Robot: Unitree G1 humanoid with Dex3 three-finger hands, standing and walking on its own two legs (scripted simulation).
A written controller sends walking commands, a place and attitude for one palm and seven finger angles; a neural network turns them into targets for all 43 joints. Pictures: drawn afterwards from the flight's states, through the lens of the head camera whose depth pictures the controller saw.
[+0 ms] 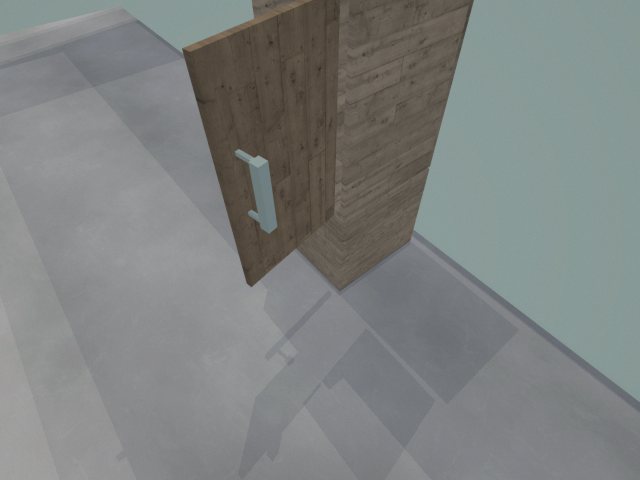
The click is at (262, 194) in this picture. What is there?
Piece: cupboard door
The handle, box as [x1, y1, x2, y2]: [235, 149, 276, 233]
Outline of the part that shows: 238,149 235,151 235,154 249,163 258,211 257,214 250,210 248,214 260,223 261,228 268,233 276,227 268,163 265,159 258,155 254,158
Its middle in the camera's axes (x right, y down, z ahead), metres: -0.13 -0.09 +0.75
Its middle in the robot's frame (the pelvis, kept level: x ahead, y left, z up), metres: +0.62 +0.16 -0.04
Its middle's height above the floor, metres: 0.74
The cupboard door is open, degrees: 100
